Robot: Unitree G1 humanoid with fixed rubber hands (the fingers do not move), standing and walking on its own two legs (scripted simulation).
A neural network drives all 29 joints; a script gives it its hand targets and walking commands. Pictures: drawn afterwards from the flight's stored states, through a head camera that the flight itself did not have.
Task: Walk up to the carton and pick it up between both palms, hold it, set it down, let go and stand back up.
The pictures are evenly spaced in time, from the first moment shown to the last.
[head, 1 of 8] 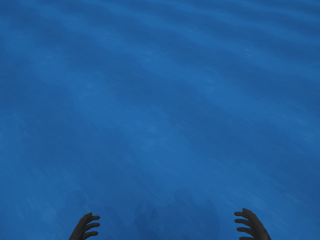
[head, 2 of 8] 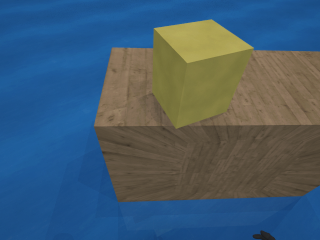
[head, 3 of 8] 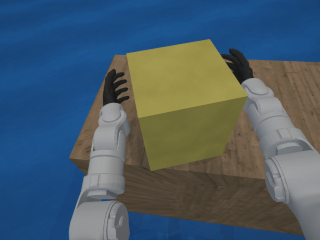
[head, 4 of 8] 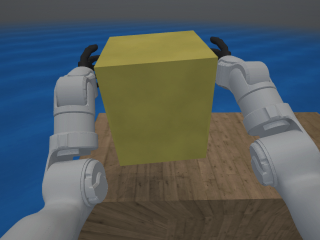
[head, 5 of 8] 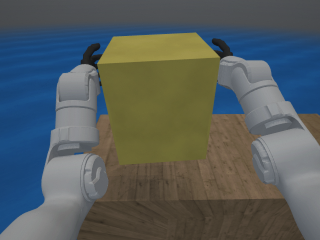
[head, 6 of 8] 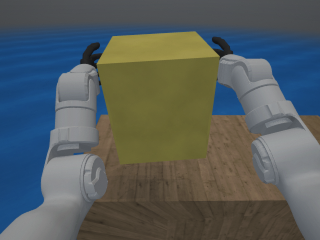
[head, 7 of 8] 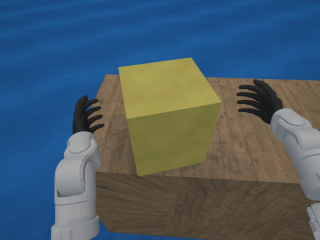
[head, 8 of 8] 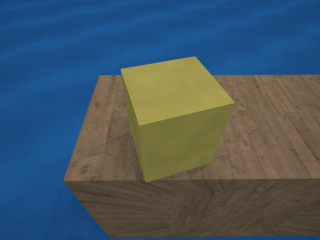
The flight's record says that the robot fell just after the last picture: no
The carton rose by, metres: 0.22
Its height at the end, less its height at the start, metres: +0.00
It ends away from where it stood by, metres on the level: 0.02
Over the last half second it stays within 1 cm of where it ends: yes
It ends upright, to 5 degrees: yes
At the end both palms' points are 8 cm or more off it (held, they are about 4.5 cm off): yes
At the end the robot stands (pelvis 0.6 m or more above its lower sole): yes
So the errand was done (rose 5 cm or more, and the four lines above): yes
